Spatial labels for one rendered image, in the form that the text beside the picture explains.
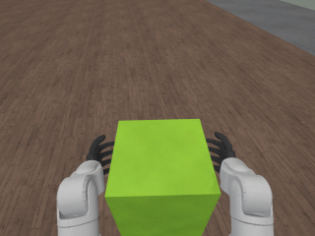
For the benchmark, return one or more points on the carton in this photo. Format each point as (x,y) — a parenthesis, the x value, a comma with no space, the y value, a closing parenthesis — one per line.
(161,179)

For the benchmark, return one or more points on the right robot forearm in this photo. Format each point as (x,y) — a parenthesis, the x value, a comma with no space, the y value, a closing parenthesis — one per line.
(250,199)

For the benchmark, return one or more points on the right robot hand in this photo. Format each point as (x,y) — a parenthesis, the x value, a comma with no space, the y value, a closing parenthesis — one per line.
(224,151)

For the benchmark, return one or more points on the left robot hand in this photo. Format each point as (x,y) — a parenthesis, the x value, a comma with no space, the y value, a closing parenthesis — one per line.
(96,154)

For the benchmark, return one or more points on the left robot forearm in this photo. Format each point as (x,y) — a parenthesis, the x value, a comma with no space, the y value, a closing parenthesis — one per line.
(77,201)

